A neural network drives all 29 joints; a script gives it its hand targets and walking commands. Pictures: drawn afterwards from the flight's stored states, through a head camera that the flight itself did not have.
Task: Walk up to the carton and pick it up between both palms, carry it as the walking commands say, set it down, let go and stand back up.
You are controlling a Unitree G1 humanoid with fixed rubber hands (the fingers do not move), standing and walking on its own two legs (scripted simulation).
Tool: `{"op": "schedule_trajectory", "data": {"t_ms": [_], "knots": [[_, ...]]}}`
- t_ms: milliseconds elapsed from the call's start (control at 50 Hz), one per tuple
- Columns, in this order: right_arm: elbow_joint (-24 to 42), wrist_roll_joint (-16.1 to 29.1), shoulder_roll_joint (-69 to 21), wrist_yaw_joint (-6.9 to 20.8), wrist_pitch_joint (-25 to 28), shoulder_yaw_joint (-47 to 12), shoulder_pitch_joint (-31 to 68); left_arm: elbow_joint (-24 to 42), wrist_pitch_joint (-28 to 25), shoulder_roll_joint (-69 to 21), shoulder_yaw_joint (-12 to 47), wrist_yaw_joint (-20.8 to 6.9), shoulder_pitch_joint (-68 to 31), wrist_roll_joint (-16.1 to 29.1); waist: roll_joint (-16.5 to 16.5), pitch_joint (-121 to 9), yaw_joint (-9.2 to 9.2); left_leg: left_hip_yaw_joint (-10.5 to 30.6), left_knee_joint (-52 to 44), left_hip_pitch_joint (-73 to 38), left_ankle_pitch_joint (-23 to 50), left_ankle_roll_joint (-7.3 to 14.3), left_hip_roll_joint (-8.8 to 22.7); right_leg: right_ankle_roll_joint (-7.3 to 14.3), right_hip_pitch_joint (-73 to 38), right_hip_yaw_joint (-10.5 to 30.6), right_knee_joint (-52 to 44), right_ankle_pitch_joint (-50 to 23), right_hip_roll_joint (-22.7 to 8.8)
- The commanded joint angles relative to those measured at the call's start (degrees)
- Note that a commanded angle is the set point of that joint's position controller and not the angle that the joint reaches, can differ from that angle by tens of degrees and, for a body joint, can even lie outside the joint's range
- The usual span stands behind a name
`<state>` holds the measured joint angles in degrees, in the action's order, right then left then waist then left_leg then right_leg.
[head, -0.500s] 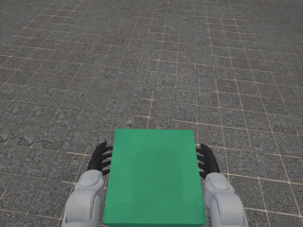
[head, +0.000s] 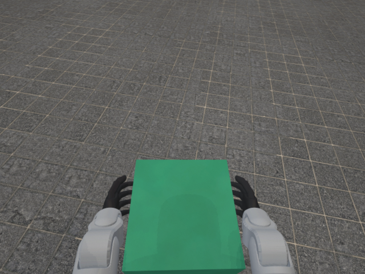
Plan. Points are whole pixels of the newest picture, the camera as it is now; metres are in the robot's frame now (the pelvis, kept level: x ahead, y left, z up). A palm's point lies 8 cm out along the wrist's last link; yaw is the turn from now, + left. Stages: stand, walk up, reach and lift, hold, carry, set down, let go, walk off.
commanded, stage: carry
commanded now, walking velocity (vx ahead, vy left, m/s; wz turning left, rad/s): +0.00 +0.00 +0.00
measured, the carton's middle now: (180, 226) +0.26 +0.02 -0.05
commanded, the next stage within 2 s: none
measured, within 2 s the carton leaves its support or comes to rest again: neither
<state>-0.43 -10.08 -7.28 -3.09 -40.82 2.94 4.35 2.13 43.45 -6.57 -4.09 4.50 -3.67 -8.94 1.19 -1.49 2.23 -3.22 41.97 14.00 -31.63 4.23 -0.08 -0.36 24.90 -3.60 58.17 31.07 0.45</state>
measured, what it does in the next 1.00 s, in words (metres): walks ahead: right foot, then left foot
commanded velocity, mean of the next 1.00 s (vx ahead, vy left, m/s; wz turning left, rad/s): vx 0.00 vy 0.00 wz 0.00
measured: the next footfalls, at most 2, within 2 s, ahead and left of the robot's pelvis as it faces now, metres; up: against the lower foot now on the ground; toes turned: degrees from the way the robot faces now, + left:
right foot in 0.08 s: +0.09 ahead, -0.10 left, +0.00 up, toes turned -6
left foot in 0.28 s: +0.16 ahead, +0.11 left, +0.00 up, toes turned +3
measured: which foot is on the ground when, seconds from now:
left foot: down 0.00-0.12, up 0.14-0.26, down 0.28-0.56, up 0.58-0.72, down 0.74-1.00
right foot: up 0.00-0.06, down 0.08-0.30, up 0.32-0.50, down 0.52-0.76, up 0.78-1.00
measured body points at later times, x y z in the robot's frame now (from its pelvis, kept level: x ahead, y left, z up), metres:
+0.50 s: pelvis +0.27 +0.05 -0.01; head +0.31 +0.05 +0.43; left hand +0.55 +0.20 +0.00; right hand +0.56 -0.09 +0.00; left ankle +0.12 +0.10 -0.71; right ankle +0.25 -0.06 -0.69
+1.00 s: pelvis +0.61 +0.11 -0.01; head +0.67 +0.10 +0.43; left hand +0.90 +0.25 +0.00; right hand +0.88 -0.05 -0.01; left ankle +0.45 +0.16 -0.71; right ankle +0.60 +0.01 -0.66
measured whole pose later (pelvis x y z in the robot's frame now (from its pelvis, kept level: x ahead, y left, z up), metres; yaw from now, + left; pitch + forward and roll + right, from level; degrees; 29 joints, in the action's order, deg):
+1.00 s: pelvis +0.61 +0.11 -0.01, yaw -1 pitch +5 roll -2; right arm 5.7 -7.4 -7.3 -4.9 -40.1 3.0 2.9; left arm 4.9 40.5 -7.2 -3.8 4.1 -3.6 -8.1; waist 3.8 2.6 -1.4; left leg -4.0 42.6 10.6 -36.8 5.8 -2.3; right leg 1.3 36.2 -4.1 66.5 31.1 2.8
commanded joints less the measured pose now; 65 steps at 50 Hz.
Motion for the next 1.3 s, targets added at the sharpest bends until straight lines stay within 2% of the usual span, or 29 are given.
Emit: {"op": "schedule_trajectory", "data": {"t_ms": [0,40,60,80,100,160,220,240,280,300,340,420,480,500,520,540,620,700,720,740,760,820,920,980,1020,1040,1080,1200,1280], "knots": [[15.9,14.9,-42.0,10.3,2.3,-32.4,28.0,9.5,-3.7,-44.8,35.1,-12.7,-25.5,14.2,7.6,-18.7,-3.31,12.5,-5.2,-28.6,107.8,3.6,11.3,1.0,11.9,-5.7,-13.6,-7.5,2.7],[14.5,15.1,-41.6,10.7,1.5,-33.1,27.8,8.1,-3.3,-44.7,33.1,-12.6,-23.3,12.7,4.1,-23.4,-1.53,6.1,2.3,-15.1,101.0,0.1,8.9,3.1,-9.8,-6.0,-24.4,-25.6,1.7],[14.0,15.1,-40.7,10.7,1.1,-33.1,28.0,6.9,-3.2,-43.9,31.6,-12.5,-21.8,11.8,-3.0,-28.8,-0.79,3.2,13.5,-1.1,82.1,-2.6,6.1,7.1,-29.0,0.8,-24.1,-59.9,-4.6],[14.3,16.0,-41.1,11.0,0.8,-34.2,30.3,5.1,-3.5,-43.6,29.9,-12.4,-19.9,10.4,-16.6,-33.9,1.13,1.8,31.6,16.3,33.0,-6.0,-0.2,17.0,-48.2,15.5,-20.2,-105.3,-17.9],[14.3,17.5,-42.5,11.7,0.8,-35.9,32.2,3.1,-4.0,-44.5,28.4,-12.0,-19.1,9.0,-26.2,-30.9,0.49,3.8,36.5,27.3,-5.5,-6.5,-4.2,23.3,-53.8,23.4,-19.3,-121.2,-23.9],[13.2,20.1,-44.4,12.7,1.8,-36.4,34.2,7.1,-4.9,-45.7,29.0,-11.3,-22.9,9.7,-7.8,-16.4,0.82,7.2,24.0,37.4,-13.6,-4.1,-0.1,16.9,-42.8,22.0,-21.5,-97.8,-21.6],[7.2,15.9,-43.7,12.3,1.9,-31.2,27.0,10.1,-4.9,-44.6,32.0,-11.3,-28.1,10.9,-5.1,-18.6,-1.98,0.2,-9.4,15.3,8.3,-4.0,0.1,7.5,-30.0,5.0,-14.6,-82.7,-14.6],[7.3,14.9,-42.9,12.1,2.0,-29.8,27.2,10.9,-4.8,-44.2,33.3,-11.5,-30.3,11.6,-0.1,-22.6,-3.84,2.4,-15.6,-1.0,36.8,-3.1,0.3,3.9,-20.5,-0.4,-5.5,-71.5,-11.0],[4.1,13.0,-42.2,11.7,2.8,-27.0,23.1,12.5,-4.9,-43.3,36.1,-12.2,-33.8,13.1,22.7,-22.4,-4.05,23.5,-8.5,-24.3,116.4,7.9,16.3,-1.7,7.6,-1.5,10.6,2.7,1.9],[4.8,12.8,-42.6,11.3,3.1,-26.5,24.1,13.8,-5.4,-43.2,37.3,-12.7,-37.3,14.5,21.3,-20.7,-4.06,24.9,-8.1,-24.3,118.0,9.4,17.4,-0.7,11.0,1.7,10.6,5.7,1.4],[7.3,12.3,-42.4,11.0,3.2,-27.5,25.8,11.2,-5.1,-44.1,36.8,-12.9,-35.0,14.2,11.4,-14.4,-4.21,22.0,-9.1,-25.5,109.3,8.1,15.3,0.5,19.2,0.9,10.5,4.2,1.4],[14.2,14.9,-43.4,10.3,3.4,-32.0,29.0,10.4,-5.0,-45.8,36.1,-13.2,-29.9,15.2,8.9,-15.7,-3.92,15.6,-5.1,-34.8,109.4,4.8,11.9,0.7,23.9,-4.3,-3.3,-0.8,1.7],[15.2,15.1,-42.5,10.5,2.4,-33.5,28.2,8.8,-4.3,-45.6,34.0,-13.1,-24.6,14.0,3.5,-22.5,-1.84,5.6,4.6,-19.4,109.3,0.1,7.8,2.7,-3.8,-8.3,-20.5,-19.6,4.3],[14.2,14.8,-41.0,10.5,1.9,-33.1,27.7,6.8,-4.0,-44.8,32.5,-13.0,-22.1,13.0,-4.9,-28.1,-0.31,1.8,18.7,-3.6,92.4,-3.0,5.3,6.9,-25.7,-0.6,-24.3,-56.2,-1.9],[15.1,15.5,-41.0,10.6,1.6,-33.8,29.6,5.5,-4.1,-44.0,30.7,-13.0,-19.3,11.9,-18.3,-34.6,1.86,0.6,39.7,17.0,35.1,-6.7,-1.3,18.6,-48.7,16.9,-19.6,-105.5,-17.0],[15.5,16.8,-42.4,11.5,1.7,-35.6,31.4,2.2,-4.5,-45.1,29.1,-12.7,-18.0,10.2,-27.8,-31.2,0.56,3.9,43.6,28.7,-6.4,-6.3,-5.9,24.7,-54.5,25.7,-18.8,-123.6,-22.9],[11.7,18.5,-43.8,12.2,2.7,-34.1,29.0,9.3,-5.6,-45.3,31.5,-11.6,-23.9,11.2,-5.5,-12.4,1.59,8.7,33.1,49.1,-20.0,-3.3,-1.8,17.0,-44.9,26.3,-19.0,-97.0,-20.6],[10.8,14.3,-41.7,10.9,2.9,-29.5,23.5,15.2,-5.3,-42.6,35.9,-12.1,-29.7,14.4,-2.7,-22.8,-3.59,-2.5,-11.1,6.6,22.6,-2.4,-3.8,4.8,-25.6,0.2,-5.9,-81.6,-11.3],[10.0,13.3,-40.9,10.9,2.8,-28.2,22.5,15.5,-5.0,-42.3,36.9,-12.0,-31.0,14.4,5.1,-26.7,-5.10,5.7,-11.5,-13.3,61.9,0.3,0.6,0.6,-10.9,-3.1,5.8,-59.0,-7.1],[9.1,12.9,-39.8,10.7,3.2,-26.7,22.2,16.2,-5.1,-42.0,37.9,-12.2,-31.7,15.0,21.7,-26.7,-3.94,27.8,-9.9,-25.0,111.2,8.7,16.1,-3.1,5.8,-2.4,19.7,-5.0,3.5],[5.9,11.4,-40.6,10.6,3.6,-25.0,17.9,15.6,-5.6,-41.6,39.0,-12.8,-33.8,16.0,24.3,-26.3,-4.07,30.6,-7.1,-26.4,121.2,13.8,18.3,-1.6,7.7,4.3,20.5,6.0,3.8],[9.2,12.0,-41.4,10.3,4.1,-27.7,24.2,12.0,-5.8,-43.5,37.7,-13.0,-33.9,15.4,10.3,-15.3,-4.53,27.1,-8.9,-25.1,104.3,10.5,14.8,0.4,21.5,4.5,22.0,4.8,2.9],[19.2,17.3,-43.0,10.0,4.8,-35.3,28.4,10.1,-6.5,-45.3,34.9,-12.6,-23.9,14.3,5.0,-17.2,-4.52,21.1,-5.2,-39.3,105.8,7.5,11.1,1.7,36.1,-2.5,10.7,4.5,2.6],[19.9,17.8,-41.2,10.2,3.3,-36.5,28.5,11.2,-5.8,-42.3,32.4,-11.6,-20.1,12.7,-0.6,-23.3,-2.21,6.9,0.7,-21.2,100.9,0.9,5.1,2.9,1.5,-9.6,-19.9,-20.1,7.4],[17.7,17.2,-38.5,10.1,2.6,-35.7,28.8,8.3,-5.1,-41.2,29.5,-11.6,-16.9,10.7,-7.1,-33.7,1.64,0.5,28.5,2.2,65.6,-4.2,0.6,12.1,-35.2,3.6,-28.2,-74.0,-4.9],[18.4,17.1,-40.0,10.4,2.2,-36.9,29.3,6.9,-4.8,-41.2,28.9,-11.6,-15.4,9.8,-18.3,-36.5,0.41,1.2,43.1,19.8,-0.4,-7.2,-7.2,22.1,-52.2,23.3,-21.2,-121.4,-21.5],[15.0,18.9,-41.7,12.2,2.1,-37.0,29.9,5.5,-5.2,-42.9,28.5,-11.4,-16.8,8.9,-14.3,-31.6,-0.15,8.9,44.6,25.0,-1.6,-4.9,-4.8,25.5,-44.5,28.6,-22.9,-110.7,-23.8],[6.2,14.7,-44.2,12.3,4.0,-29.9,23.3,12.0,-6.8,-45.7,36.0,-12.4,-29.9,13.6,-0.5,-21.3,-0.11,7.3,20.1,35.1,-7.5,-3.3,0.2,15.7,-39.9,20.7,-19.8,-88.8,-17.8],[8.4,12.1,-43.2,11.3,4.2,-27.9,20.4,12.5,-5.8,-45.5,38.7,-13.5,-30.7,15.4,-0.7,-27.6,-3.86,-0.1,-10.5,-9.5,46.1,-1.1,-1.9,3.8,-14.4,0.4,-8.8,-67.4,-7.9]]}}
